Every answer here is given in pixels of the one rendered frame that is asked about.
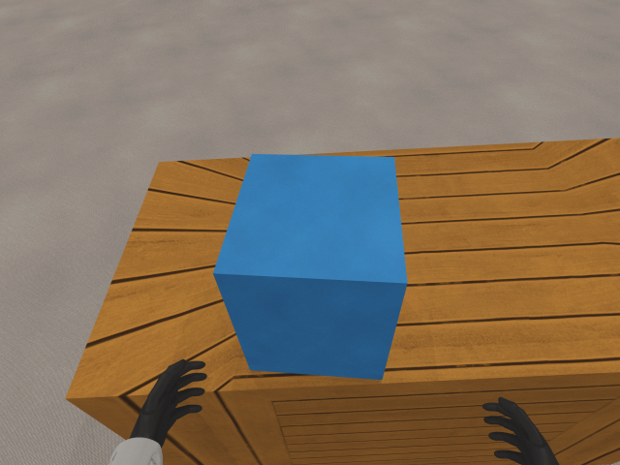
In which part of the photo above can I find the left robot forearm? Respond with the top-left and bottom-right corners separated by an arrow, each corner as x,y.
108,437 -> 163,465

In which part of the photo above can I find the carton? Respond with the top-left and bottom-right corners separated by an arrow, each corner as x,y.
213,154 -> 408,380

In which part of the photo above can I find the robot left hand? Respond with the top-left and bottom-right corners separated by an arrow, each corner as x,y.
130,359 -> 207,448

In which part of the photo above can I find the pedestal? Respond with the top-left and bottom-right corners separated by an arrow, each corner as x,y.
65,138 -> 620,465

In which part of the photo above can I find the robot right hand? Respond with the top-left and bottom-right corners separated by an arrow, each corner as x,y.
482,397 -> 559,465

